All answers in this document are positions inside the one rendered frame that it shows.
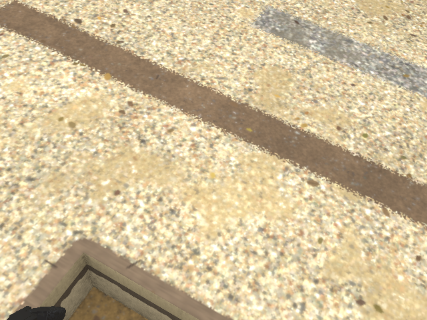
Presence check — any robot left hand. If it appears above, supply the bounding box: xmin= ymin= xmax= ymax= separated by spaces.
xmin=7 ymin=306 xmax=66 ymax=320

